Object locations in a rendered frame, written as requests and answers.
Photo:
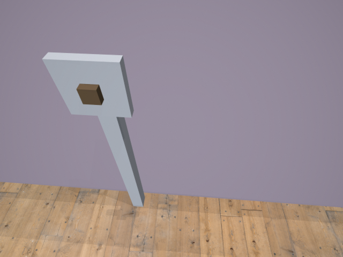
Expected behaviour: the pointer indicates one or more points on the panel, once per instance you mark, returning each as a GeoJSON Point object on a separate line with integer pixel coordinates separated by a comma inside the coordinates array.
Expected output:
{"type": "Point", "coordinates": [68, 70]}

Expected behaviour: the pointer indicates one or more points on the button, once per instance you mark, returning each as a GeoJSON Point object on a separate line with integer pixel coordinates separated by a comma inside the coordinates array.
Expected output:
{"type": "Point", "coordinates": [90, 94]}

